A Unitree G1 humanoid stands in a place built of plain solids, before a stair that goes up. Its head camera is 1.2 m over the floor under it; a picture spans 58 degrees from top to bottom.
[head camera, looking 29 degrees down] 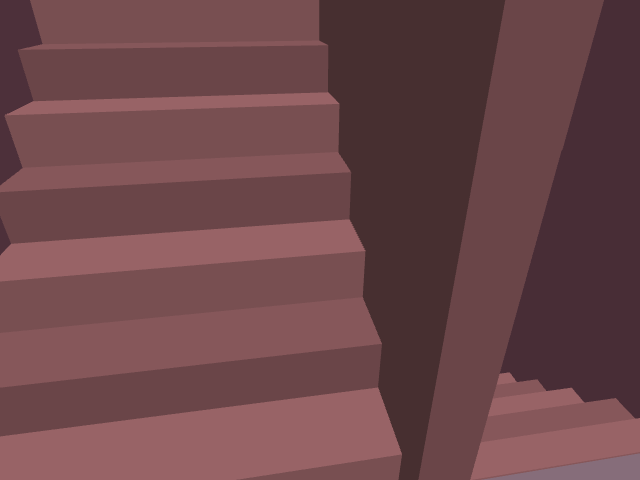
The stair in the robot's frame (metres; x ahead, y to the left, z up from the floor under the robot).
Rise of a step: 0.18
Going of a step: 0.22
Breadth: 1.10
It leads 9 degrees to the left of straight ahead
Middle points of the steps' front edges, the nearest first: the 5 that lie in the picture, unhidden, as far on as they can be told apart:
0.84 0.37 0.35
1.06 0.40 0.53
1.28 0.44 0.70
1.50 0.47 0.88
1.72 0.51 1.05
